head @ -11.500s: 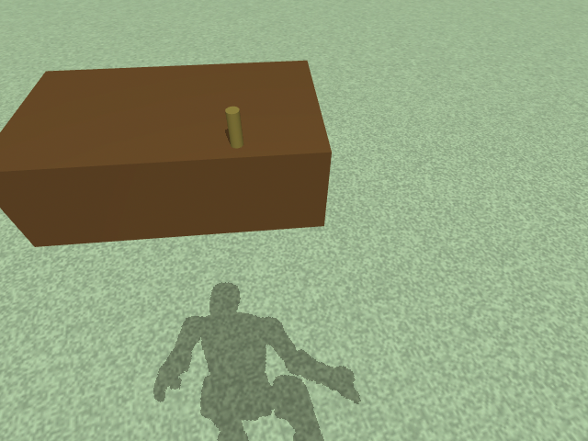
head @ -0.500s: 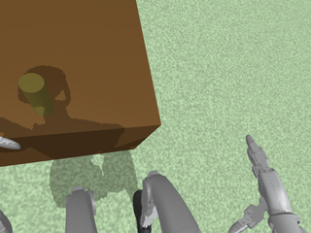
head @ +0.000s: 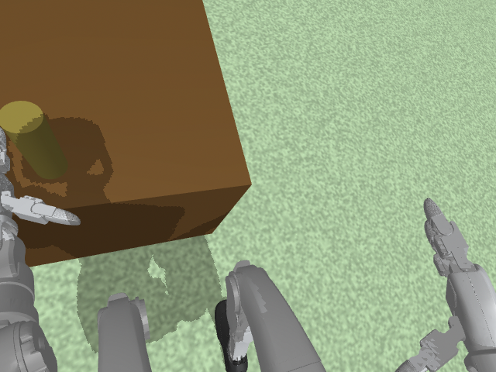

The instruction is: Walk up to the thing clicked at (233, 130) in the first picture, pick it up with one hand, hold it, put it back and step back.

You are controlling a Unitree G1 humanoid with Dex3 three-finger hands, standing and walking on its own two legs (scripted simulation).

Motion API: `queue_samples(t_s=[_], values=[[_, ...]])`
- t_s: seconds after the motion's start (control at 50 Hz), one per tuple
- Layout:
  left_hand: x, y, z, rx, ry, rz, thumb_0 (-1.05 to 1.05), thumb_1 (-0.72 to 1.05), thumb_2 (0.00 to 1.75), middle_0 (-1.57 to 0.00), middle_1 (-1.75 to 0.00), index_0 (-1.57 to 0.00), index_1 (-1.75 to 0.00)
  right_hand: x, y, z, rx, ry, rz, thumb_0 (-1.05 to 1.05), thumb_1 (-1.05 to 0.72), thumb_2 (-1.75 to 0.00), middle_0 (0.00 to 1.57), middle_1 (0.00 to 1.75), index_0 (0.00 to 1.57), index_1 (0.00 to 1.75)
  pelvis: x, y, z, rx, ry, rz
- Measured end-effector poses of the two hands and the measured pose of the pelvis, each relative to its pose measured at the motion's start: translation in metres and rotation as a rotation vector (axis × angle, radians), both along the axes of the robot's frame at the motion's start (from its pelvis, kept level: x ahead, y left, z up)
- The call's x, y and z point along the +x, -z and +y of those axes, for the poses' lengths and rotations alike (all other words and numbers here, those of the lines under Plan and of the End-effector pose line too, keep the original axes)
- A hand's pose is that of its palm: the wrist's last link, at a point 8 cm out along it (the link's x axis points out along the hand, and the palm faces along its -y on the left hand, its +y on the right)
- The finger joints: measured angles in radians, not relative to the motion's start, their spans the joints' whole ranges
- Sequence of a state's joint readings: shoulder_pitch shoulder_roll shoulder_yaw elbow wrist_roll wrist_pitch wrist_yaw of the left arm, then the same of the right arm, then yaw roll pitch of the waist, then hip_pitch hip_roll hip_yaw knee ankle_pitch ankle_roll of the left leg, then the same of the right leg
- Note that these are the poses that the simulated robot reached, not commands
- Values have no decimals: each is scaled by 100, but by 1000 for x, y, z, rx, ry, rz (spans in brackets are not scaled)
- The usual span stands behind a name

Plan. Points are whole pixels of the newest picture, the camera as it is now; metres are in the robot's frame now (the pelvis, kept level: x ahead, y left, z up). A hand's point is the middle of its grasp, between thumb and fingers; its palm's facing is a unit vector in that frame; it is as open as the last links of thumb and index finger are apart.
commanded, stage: close in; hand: left
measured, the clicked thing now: (38, 144) +0.51 +0.20 -0.06
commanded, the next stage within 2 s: rest palm in 0.12 s
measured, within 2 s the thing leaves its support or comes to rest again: leaves its support in 1.50 s
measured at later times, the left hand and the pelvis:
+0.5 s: hand (53, 175) +0.47 +0.19 -0.09, palm faces +0.14 -0.99 -0.01, open 17.4 cm; pelvis +0.01 +0.00 -0.01, yaw +0 degrees
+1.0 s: hand (49, 157) +0.50 +0.19 -0.08, palm faces +0.14 -0.99 -0.01, open 13.1 cm; pelvis +0.00 +0.00 -0.01, yaw -1 degrees
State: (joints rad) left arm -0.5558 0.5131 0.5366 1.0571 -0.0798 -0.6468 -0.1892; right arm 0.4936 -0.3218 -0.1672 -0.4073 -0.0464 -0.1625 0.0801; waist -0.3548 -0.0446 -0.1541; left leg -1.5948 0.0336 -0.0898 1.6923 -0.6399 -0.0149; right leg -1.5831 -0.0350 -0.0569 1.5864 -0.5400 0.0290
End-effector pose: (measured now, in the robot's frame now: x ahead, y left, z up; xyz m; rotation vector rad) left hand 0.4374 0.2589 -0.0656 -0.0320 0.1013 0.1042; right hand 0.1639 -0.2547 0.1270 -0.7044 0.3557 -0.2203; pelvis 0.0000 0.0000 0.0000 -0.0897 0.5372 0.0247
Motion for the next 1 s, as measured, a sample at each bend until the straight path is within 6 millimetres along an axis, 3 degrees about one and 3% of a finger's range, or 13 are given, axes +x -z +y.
queue_samples(t_s=[0.12, 0.32, 0.46, 0.58, 0.7, 0.84, 1.0], values=[[1, 9, -11, 9, -18, 2, -2, -54, 3, -6, -7, -9, -6, 9, 7, 6, 23, -31, 17, -1, 54, -4, 7, 5, 7, 5, 1, 3, 0, 13, 2, 11], [21, 20, -22, 7, -5, -34, -2, -53, 4, -8, -7, -11, -6, 15, -10, 5, -68, -38, 42, -1, 53, -5, 7, 5, 7, 5, 7, 8, -4, 6, 3, 34], [9, 21, -20, 32, -19, -14, -2, -57, 4, -11, -5, -12, -5, 6, 9, 1, 1, 30, 99, -1, 52, -5, 7, 5, 7, 5, 12, 6, -1, -2, 5, 39], [0, 21, -13, 39, -65, -10, -2, -59, 5, -15, -7, -14, -7, 16, 19, 3, 38, 4, 76, -1, 52, -5, 7, 5, 7, 5, 11, 9, 2, 6, 9, 35], [8, 21, -12, 38, -47, -46, -2, -53, 11, -29, -20, -30, -19, 24, 6, 11, 3, -48, 37, -1, 51, -5, 7, 5, 7, 5, 7, 13, 0, 12, 6, 34], [23, 17, -19, 28, -10, -56, -2, -47, 17, -45, -32, -47, -31, 10, -12, 5, -64, -10, 50, -1, 51, -5, 7, 5, 7, 5, 4, 11, 0, 1, 3, 31], [31, 12, -15, 37, -39, -22, -2, -39, 30, -62, -48, -64, -48, 1, -2, 6, -2, 38, 60, -1, 51, -5, 7, 5, 7, 5, 4, 7, 2, -1, 9, 31]])
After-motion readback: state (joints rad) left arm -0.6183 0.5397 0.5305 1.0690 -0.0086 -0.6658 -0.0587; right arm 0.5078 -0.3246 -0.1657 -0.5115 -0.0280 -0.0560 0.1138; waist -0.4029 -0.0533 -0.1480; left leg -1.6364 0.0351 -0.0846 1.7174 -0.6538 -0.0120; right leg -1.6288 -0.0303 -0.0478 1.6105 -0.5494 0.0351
